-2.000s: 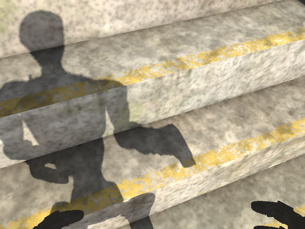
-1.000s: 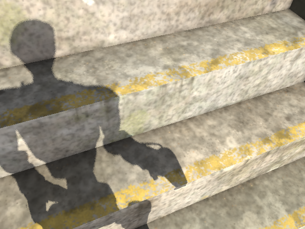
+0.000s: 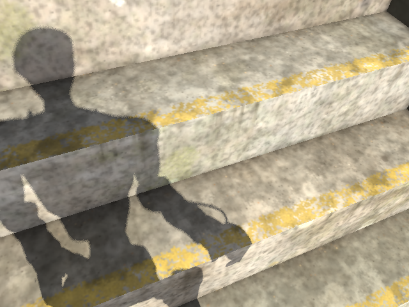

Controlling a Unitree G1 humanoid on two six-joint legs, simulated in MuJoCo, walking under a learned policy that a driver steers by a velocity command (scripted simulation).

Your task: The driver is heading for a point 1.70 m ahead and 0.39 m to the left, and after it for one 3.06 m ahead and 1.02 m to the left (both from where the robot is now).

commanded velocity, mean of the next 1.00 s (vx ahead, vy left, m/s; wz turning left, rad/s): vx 0.11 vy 0.00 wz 0.00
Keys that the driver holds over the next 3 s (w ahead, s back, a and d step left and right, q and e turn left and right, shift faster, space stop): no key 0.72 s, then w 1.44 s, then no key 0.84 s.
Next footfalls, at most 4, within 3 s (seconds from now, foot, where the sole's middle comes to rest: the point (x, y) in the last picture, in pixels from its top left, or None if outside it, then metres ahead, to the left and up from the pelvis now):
none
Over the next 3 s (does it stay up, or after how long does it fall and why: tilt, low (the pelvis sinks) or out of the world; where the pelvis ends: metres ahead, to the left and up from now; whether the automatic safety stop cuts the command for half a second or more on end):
stays up -0.01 0.00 0.00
